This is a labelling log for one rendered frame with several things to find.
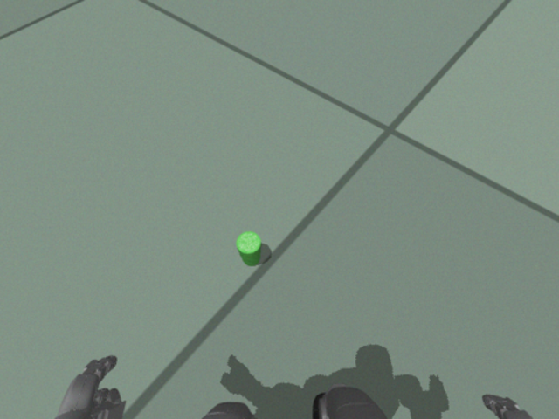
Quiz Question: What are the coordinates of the cup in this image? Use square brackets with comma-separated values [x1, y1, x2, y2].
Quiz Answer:
[236, 231, 261, 266]

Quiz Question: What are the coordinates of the right robot hand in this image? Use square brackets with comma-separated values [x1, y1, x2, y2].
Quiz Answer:
[482, 395, 533, 419]

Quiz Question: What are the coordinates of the left robot hand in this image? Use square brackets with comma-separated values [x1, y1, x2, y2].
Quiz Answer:
[58, 355, 126, 419]

